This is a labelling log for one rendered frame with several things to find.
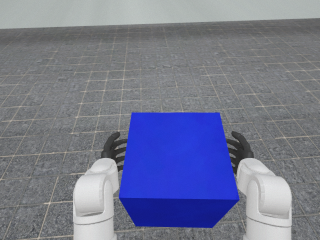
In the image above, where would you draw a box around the robot left hand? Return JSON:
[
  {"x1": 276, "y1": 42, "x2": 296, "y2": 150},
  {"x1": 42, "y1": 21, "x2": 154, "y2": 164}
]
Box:
[{"x1": 101, "y1": 132, "x2": 128, "y2": 172}]

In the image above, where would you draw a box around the right robot forearm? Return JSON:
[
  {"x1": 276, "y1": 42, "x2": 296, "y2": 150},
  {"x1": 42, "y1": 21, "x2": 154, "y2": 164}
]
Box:
[{"x1": 236, "y1": 158, "x2": 292, "y2": 240}]

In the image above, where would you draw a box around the robot right hand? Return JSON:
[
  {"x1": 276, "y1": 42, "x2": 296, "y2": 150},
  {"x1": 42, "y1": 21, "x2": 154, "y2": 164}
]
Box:
[{"x1": 226, "y1": 131, "x2": 254, "y2": 176}]

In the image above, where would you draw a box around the carton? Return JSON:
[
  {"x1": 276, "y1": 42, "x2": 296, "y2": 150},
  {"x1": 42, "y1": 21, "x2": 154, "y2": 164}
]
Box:
[{"x1": 118, "y1": 112, "x2": 240, "y2": 228}]

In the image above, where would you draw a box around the left robot forearm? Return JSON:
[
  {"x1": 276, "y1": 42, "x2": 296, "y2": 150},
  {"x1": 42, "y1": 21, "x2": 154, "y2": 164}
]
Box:
[{"x1": 73, "y1": 158, "x2": 119, "y2": 240}]

